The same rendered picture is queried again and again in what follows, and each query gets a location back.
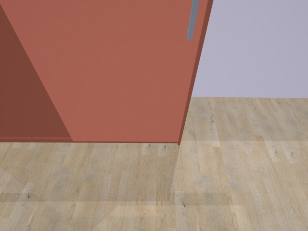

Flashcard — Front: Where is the handle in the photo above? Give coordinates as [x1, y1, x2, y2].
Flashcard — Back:
[187, 0, 199, 40]

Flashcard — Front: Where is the wardrobe door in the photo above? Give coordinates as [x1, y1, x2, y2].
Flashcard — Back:
[0, 0, 208, 142]
[0, 4, 71, 137]

